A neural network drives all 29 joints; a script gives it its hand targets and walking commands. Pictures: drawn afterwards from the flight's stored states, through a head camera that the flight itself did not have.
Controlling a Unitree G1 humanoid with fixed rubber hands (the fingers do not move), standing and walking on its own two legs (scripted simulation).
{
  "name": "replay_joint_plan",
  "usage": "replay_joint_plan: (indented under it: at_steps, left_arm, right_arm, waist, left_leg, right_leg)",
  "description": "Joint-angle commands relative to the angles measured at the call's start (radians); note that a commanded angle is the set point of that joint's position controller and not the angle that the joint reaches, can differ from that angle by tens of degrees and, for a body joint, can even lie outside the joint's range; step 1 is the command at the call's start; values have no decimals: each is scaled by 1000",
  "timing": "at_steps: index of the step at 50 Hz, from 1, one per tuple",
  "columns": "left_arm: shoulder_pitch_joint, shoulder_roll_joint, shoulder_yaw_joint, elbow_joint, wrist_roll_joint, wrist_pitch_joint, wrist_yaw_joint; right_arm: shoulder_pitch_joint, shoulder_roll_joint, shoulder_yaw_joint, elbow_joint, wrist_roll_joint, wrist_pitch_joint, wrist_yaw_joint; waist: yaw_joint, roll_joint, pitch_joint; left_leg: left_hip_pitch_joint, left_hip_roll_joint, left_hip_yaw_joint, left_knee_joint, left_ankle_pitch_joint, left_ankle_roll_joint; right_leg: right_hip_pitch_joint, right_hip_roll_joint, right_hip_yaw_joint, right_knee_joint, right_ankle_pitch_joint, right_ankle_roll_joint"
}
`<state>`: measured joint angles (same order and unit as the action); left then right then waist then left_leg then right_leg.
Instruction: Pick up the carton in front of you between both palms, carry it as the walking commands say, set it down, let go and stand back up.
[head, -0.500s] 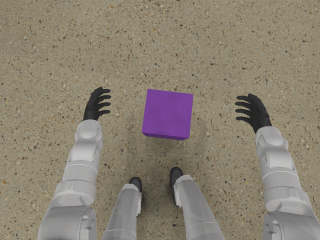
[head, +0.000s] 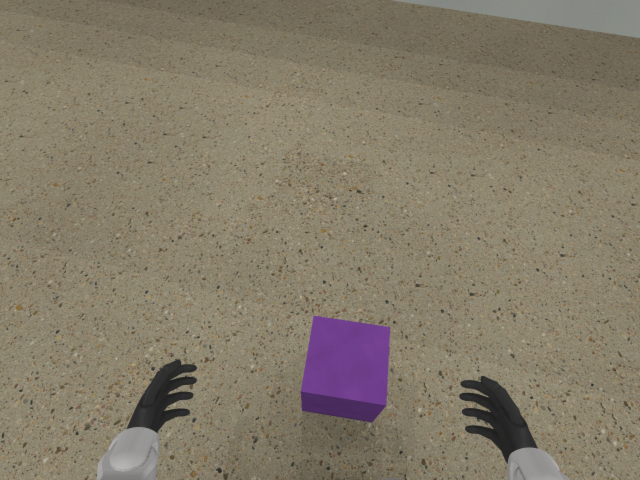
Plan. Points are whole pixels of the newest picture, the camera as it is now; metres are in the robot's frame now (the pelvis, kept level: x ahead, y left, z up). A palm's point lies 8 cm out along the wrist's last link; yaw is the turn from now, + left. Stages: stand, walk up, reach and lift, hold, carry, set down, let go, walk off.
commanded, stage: let go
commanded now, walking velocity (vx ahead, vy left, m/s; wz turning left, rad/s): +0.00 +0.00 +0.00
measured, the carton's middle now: (343, 370) +0.40 -0.08 -0.65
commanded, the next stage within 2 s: stand in 0.48 s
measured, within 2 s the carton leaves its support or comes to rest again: neither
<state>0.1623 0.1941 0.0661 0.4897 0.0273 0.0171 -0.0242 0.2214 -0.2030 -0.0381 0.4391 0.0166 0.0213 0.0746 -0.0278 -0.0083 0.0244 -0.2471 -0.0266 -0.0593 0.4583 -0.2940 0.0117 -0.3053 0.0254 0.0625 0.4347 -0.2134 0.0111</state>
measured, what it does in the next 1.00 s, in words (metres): stands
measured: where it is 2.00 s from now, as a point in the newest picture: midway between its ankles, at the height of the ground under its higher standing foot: outside the picture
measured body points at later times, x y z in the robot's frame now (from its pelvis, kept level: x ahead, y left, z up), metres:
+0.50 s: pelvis +0.00 +0.00 +0.00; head +0.01 -0.01 +0.45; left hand +0.17 +0.23 -0.08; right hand +0.18 -0.25 -0.07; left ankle -0.04 +0.11 -0.74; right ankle +0.00 -0.13 -0.74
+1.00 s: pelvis +0.00 -0.02 -0.01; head +0.00 -0.04 +0.44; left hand +0.12 +0.26 -0.10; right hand +0.12 -0.30 -0.11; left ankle -0.04 +0.11 -0.74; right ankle +0.00 -0.13 -0.74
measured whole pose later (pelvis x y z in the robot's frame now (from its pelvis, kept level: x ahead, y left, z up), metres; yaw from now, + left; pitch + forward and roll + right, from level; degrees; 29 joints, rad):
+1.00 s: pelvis +0.00 -0.02 -0.01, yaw +0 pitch -2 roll +0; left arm 0.20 0.27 0.06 0.78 0.02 -0.02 0.03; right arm 0.23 -0.30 -0.06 0.72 -0.02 -0.01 -0.02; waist 0.00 0.04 0.03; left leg -0.14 0.00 -0.06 0.51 -0.33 -0.02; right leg -0.22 0.05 0.04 0.53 -0.27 -0.03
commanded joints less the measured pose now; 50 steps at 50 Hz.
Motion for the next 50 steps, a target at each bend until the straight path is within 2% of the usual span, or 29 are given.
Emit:
replay_joint_plan:
  at_steps: [1,4,11,17,18,19,24,25,26,29,37,50]
  left_arm:
    - [-7,71,-1,-117,-12,7,-13]
    - [5,76,-10,-136,-22,38,-24]
    - [7,89,-13,-158,-28,87,-39]
    - [20,96,-2,-157,-16,99,-38]
    - [82,96,0,-84,-28,70,-18]
    - [63,98,0,-107,-28,62,-9]
    - [25,101,-10,-123,-34,57,-5]
    - [40,211,46,40,5,32,29]
    - [58,236,52,50,1,15,43]
    - [18,189,46,92,2,-19,46]
    - [11,203,45,163,0,-44,53]
    - [19,227,32,238,-4,-46,56]
  right_arm:
    - [-38,-111,-33,-94,-7,10,0]
    - [-38,-117,-38,-92,-18,42,3]
    - [-31,-121,-48,-95,-39,92,2]
    - [-30,-116,-45,-109,-38,100,1]
    - [-66,-159,-58,-154,-56,150,-25]
    - [-35,-143,-39,-144,-50,160,-36]
    - [-39,-121,-16,-142,-33,176,-54]
    - [-85,-217,-67,-11,-16,94,-62]
    - [-62,-203,-67,-1,-19,52,-63]
    - [-57,-179,-62,59,-37,-4,-63]
    - [-36,-207,-66,140,-41,-36,-83]
    - [-3,-224,-49,226,-36,-45,-102]
  waist:
    - [19,76,-84]
    - [20,71,-23]
    - [8,27,22]
    - [22,33,1]
    - [30,13,-63]
    - [26,40,-54]
    - [17,41,-36]
    - [43,117,-46]
    - [28,90,-69]
    - [26,21,-27]
    - [27,-11,-49]
    - [28,3,-30]
  left_leg:
    - [6,16,20,-122,226,-39]
    - [-2,25,16,-141,199,-34]
    - [27,22,15,-135,224,-32]
    - [60,8,20,-110,293,-36]
    - [140,6,19,-73,390,-37]
    - [132,4,19,-58,417,-42]
    - [102,-8,29,-53,351,-33]
    - [67,40,35,9,231,-45]
    - [77,38,22,13,181,-43]
    - [55,45,-1,-5,89,-26]
    - [84,63,-22,6,169,-26]
    - [82,73,-31,-16,150,-25]
  right_leg:
    - [237,36,-64,-21,181,6]
    - [263,42,-71,-19,146,4]
    - [294,44,-75,-17,156,1]
    - [311,40,-64,-17,206,-1]
    - [273,62,-74,15,188,9]
    - [258,58,-72,12,186,8]
    - [231,53,-62,14,205,7]
    - [134,-42,-32,43,205,8]
    - [137,-49,-20,40,190,0]
    - [74,-52,3,-1,83,-18]
    - [100,-65,32,7,180,-22]
    - [115,-77,65,-1,177,-33]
